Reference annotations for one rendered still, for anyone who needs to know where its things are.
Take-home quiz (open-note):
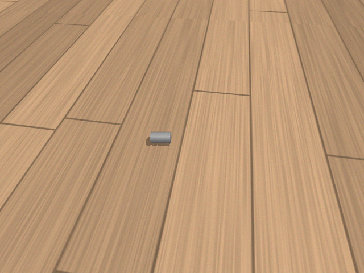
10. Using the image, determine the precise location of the can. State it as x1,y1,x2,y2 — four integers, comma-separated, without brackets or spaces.
150,132,171,143

